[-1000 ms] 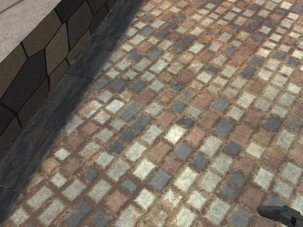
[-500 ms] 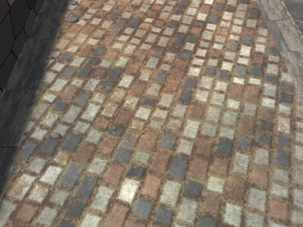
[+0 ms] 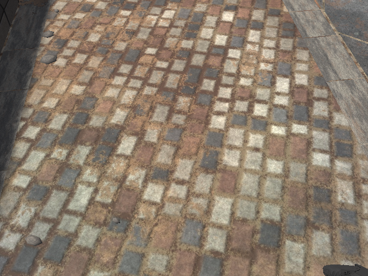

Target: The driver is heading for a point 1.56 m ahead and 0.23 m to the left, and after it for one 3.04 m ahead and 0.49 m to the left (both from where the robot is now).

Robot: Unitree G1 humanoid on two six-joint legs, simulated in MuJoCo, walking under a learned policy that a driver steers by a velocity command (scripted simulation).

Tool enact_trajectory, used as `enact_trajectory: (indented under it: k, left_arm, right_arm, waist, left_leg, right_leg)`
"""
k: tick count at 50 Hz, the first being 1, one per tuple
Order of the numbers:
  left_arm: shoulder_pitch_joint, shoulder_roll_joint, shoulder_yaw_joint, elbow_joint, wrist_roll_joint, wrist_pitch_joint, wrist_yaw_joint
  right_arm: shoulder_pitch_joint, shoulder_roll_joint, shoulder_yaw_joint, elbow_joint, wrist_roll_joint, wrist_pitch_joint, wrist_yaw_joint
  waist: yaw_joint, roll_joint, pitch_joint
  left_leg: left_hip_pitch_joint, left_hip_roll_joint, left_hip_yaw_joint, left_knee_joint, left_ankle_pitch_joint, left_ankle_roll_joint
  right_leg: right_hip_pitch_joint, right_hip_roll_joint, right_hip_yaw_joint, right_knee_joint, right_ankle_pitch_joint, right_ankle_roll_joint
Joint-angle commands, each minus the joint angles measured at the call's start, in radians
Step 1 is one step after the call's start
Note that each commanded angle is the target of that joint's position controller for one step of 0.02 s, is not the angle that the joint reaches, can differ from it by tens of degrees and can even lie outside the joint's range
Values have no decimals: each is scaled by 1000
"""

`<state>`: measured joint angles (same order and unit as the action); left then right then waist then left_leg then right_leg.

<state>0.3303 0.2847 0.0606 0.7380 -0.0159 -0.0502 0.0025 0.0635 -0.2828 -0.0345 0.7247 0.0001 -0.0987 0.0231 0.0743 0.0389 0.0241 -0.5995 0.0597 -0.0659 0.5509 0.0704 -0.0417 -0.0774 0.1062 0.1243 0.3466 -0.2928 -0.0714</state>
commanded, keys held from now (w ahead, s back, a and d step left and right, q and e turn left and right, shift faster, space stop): w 1.00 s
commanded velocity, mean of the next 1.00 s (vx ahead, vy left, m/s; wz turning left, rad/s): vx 0.50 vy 0.00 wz -0.06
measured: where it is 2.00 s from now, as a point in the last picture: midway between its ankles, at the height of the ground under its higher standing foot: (211, 128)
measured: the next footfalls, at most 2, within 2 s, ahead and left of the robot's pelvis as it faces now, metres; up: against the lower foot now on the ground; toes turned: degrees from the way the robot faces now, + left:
left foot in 0.08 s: +0.23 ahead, +0.14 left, +0.00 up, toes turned -2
right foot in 0.62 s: +0.52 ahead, -0.11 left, +0.00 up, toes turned -3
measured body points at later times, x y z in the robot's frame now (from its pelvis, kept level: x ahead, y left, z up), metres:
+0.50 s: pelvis +0.28 +0.04 +0.00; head +0.31 +0.04 +0.45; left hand +0.50 +0.26 -0.08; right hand +0.27 -0.24 -0.12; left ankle +0.19 +0.14 -0.74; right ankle +0.45 -0.13 -0.70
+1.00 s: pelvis +0.55 -0.02 +0.00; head +0.58 -0.02 +0.45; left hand +0.57 +0.27 -0.12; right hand +0.74 -0.27 -0.10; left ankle +0.75 +0.15 -0.69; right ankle +0.48 -0.11 -0.74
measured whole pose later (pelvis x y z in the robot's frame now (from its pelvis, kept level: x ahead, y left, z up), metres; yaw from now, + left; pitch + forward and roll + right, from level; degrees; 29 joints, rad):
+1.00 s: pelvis +0.55 -0.02 +0.00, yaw -1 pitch +1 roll -2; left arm 0.37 0.27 0.05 0.85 -0.01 -0.08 -0.01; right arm 0.09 -0.28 -0.04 0.78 0.01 -0.07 0.02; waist 0.08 0.05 0.01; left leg -0.66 0.11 -0.04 0.63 0.06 -0.02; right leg -0.02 0.07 -0.04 0.22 -0.22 -0.05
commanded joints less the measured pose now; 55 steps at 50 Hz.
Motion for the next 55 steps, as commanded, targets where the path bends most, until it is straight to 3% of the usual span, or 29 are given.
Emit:
enact_trajectory:
  k: [1,3,4,5,6,7,8,9,10,12,14,17,21,26,28,30,31,32,33,34,35,36,37,39,41,47,51,53,55]
  left_arm:
    - [50,162,45,-20,0,-4,6]
    - [29,163,46,-18,1,4,7]
    - [23,141,37,-21,5,6,7]
    - [23,102,18,-42,19,8,8]
    - [164,30,-2,-48,-1,-8,7]
    - [134,92,4,-39,-7,-17,5]
    - [28,149,20,-58,-18,-21,2]
    - [-42,143,17,-75,-11,-24,3]
    - [-81,132,19,-86,4,-28,2]
    - [-53,104,20,-77,7,-23,-1]
    - [-45,75,13,-73,8,-15,-1]
    - [-137,51,3,-101,15,-16,-1]
    - [-259,30,-7,-124,8,-29,-14]
    - [-373,43,-5,-166,-3,-41,-38]
    - [-351,64,2,-166,-1,-45,-45]
    - [-166,119,32,-112,7,-46,-38]
    - [7,173,53,-72,15,-43,-28]
    - [110,278,77,-54,28,-36,-22]
    - [139,207,58,-43,12,-30,-24]
    - [67,160,39,-47,7,-29,-22]
    - [-2,137,30,-55,8,-27,-21]
    - [-57,113,22,-55,15,-28,-25]
    - [-92,89,14,-58,23,-34,-28]
    - [-113,89,16,-48,20,-46,-32]
    - [-101,110,22,-26,17,-56,-28]
    - [-13,150,30,36,6,-45,-8]
    - [59,165,35,88,-3,-27,-3]
    - [64,173,39,104,-6,-16,2]
    - [46,186,43,111,-6,-4,6]
  right_arm:
    - [-87,-109,-30,-91,4,-25,8]
    - [-8,-128,-41,-73,3,-30,7]
    - [101,-159,-58,-42,-3,-33,2]
    - [260,-209,-72,-23,-15,-34,-3]
    - [363,-286,-97,17,-15,-21,2]
    - [378,-197,-73,24,14,-18,10]
    - [313,-150,-58,14,17,-14,7]
    - [249,-136,-50,0,3,-7,4]
    - [212,-117,-43,0,-4,-4,4]
    - [187,-91,-32,2,-12,-8,4]
    - [198,-105,-35,15,-1,-12,1]
    - [220,-142,-45,37,5,-7,-9]
    - [273,-157,-47,70,16,5,-16]
    - [344,-171,-50,118,22,29,-21]
    - [338,-186,-57,126,23,40,-26]
    - [307,-189,-56,122,24,49,-31]
    - [299,-154,-39,103,9,48,-33]
    - [408,-47,-4,76,-1,28,-27]
    - [395,-78,-8,93,8,7,-19]
    - [306,-158,-31,67,34,-6,-11]
    - [235,-156,-30,50,38,-10,-10]
    - [202,-144,-31,45,24,-8,-13]
    - [214,-135,-36,51,14,2,-15]
    - [255,-93,-30,68,11,23,-17]
    - [220,-80,-28,56,5,35,-23]
    - [4,-46,-12,2,5,19,-7]
    - [-97,-58,-11,-39,15,11,12]
    - [-107,-72,-14,-51,14,6,22]
    - [-42,-99,-26,-37,12,3,24]
  waist:
    - [-1,-131,5]
    - [-53,-149,-15]
    - [-105,-130,-89]
    - [-171,-52,-236]
    - [-134,242,-360]
    - [-161,210,-329]
    - [-170,109,-182]
    - [-151,31,-108]
    - [-132,12,-44]
    - [-91,57,-38]
    - [-80,61,-38]
    - [-98,29,-13]
    - [-143,27,9]
    - [-165,31,42]
    - [-136,42,26]
    - [-29,38,-90]
    - [44,0,-224]
    - [22,-233,-378]
    - [40,-286,-434]
    - [35,-210,-264]
    - [11,-147,-160]
    - [-19,-102,-83]
    - [-55,-115,-55]
    - [-91,-133,-48]
    - [-98,-117,-24]
    - [-28,-90,24]
    - [2,-89,47]
    - [-11,-98,44]
    - [-55,-117,3]
  left_leg:
    - [71,-19,15,-47,-49,40]
    - [169,-41,47,-84,-116,79]
    - [329,-42,54,-95,-99,111]
    - [590,99,-99,-65,-83,178]
    - [931,296,-535,-142,-310,339]
    - [941,316,-702,-252,-541,334]
    - [824,290,-572,-268,-576,290]
    - [701,249,-456,-280,-486,264]
    - [597,214,-380,-306,-381,266]
    - [505,161,-280,-345,-234,257]
    - [475,153,-214,-373,-138,274]
    - [475,147,-139,-407,-47,278]
    - [477,110,-43,-408,-18,243]
    - [597,172,-61,-356,9,228]
    - [647,191,-63,-300,110,209]
    - [622,139,-8,-86,383,173]
    - [473,93,27,147,270,140]
    - [65,-65,84,545,-187,64]
    - [-87,-100,-39,692,-646,63]
    - [-175,-38,-50,750,-599,74]
    - [-171,11,-17,714,-506,78]
    - [-140,40,0,650,-441,72]
    - [-79,69,-8,600,-392,66]
    - [-4,79,1,556,-348,47]
    - [-30,84,6,485,-282,28]
    - [-10,47,43,110,27,21]
    - [-30,25,39,1,8,44]
    - [-26,16,37,-34,-64,70]
    - [86,-17,69,-58,-137,98]
  right_leg:
    - [-4,-297,176,-40,276,-131]
    - [28,-292,175,42,434,-106]
    - [13,-238,135,175,551,-81]
    - [-113,-174,76,438,420,-43]
    - [-486,-15,-21,796,-55,40]
    - [-635,-36,53,908,-277,42]
    - [-697,-89,48,944,-199,36]
    - [-680,-136,-1,912,-121,35]
    - [-667,-166,-17,849,-66,39]
    - [-578,-203,-28,771,-8,47]
    - [-567,-212,-51,707,11,63]
    - [-603,-223,-68,538,141,87]
    - [-538,-192,-100,307,342,91]
    - [-540,-163,-105,188,316,58]
    - [-490,-148,-113,157,245,30]
    - [-212,-99,-160,112,243,-18]
    - [75,-191,-72,159,278,-70]
    - [475,-449,361,133,157,-225]
    - [507,-503,608,-4,24,-267]
    - [381,-467,482,-32,-41,-218]
    - [232,-424,355,-56,0,-188]
    - [97,-384,268,-94,76,-175]
    - [5,-351,206,-128,148,-162]
    - [-88,-327,137,-180,226,-172]
    - [-116,-321,78,-210,291,-183]
    - [-87,-279,-48,-230,312,-137]
    - [38,-332,-33,-187,306,-127]
    - [107,-362,-22,-142,360,-112]
    - [141,-361,-29,-55,539,-89]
